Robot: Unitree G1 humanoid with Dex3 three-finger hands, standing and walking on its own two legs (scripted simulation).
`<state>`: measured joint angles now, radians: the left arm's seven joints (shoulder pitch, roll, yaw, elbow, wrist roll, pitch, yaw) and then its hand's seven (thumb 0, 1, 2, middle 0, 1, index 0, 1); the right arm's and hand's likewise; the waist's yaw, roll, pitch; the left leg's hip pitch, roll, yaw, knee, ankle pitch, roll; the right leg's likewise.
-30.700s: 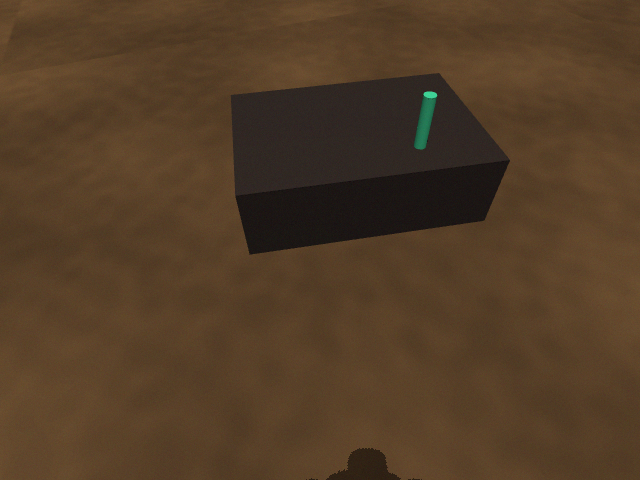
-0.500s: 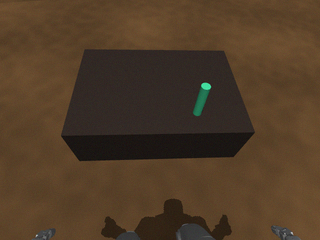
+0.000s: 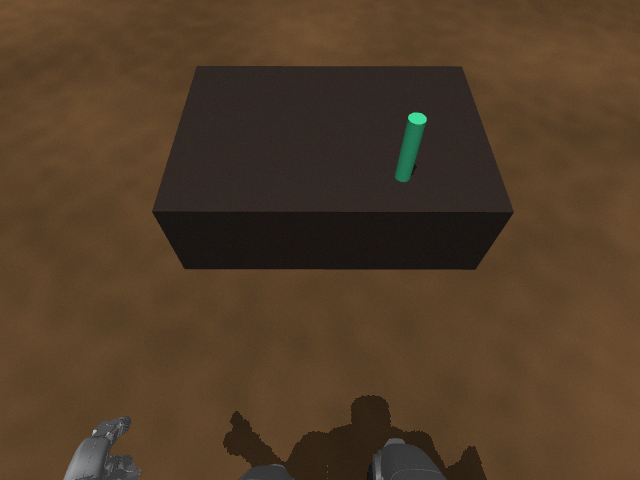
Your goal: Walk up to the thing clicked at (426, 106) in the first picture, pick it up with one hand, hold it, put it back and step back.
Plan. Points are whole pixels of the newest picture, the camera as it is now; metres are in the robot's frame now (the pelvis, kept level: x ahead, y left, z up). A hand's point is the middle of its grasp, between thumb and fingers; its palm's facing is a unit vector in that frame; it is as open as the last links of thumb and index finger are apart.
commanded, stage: step back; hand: right
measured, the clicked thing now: (409, 149) +0.95 -0.23 -0.31
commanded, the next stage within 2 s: stand in 1.48 s
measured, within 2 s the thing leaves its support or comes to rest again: neither
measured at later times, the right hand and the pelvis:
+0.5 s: hand out of the picture -0.07 -0.33 -0.13, palm faces +0.01 +0.92 -0.40, open 7.4 cm; pelvis -0.16 -0.04 +0.01, yaw -4 degrees
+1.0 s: hand out of the picture -0.09 -0.29 -0.13, palm faces -0.07 +0.93 -0.35, open 7.4 cm; pelvis -0.17 -0.04 +0.02, yaw +2 degrees
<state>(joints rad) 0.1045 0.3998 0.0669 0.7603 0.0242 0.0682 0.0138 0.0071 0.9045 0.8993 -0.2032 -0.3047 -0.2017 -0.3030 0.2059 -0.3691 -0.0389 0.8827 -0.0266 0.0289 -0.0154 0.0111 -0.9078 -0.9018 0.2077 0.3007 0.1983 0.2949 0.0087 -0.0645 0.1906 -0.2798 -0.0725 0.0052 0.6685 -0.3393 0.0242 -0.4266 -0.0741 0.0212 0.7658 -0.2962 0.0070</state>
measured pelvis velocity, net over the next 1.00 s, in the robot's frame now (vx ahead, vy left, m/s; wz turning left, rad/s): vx -0.17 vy -0.04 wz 0.03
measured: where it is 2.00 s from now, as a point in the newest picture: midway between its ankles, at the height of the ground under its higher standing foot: outside the picture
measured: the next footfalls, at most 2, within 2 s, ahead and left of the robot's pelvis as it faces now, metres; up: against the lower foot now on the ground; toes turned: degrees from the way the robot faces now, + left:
right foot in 0.32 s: -0.13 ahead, -0.15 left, +0.00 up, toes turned +1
left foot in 0.64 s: -0.09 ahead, +0.10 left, +0.00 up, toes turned +2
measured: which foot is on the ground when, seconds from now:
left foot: down 0.00-0.36, up 0.38-0.62, down 0.64-1.00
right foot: up 0.00-0.30, down 0.32-1.00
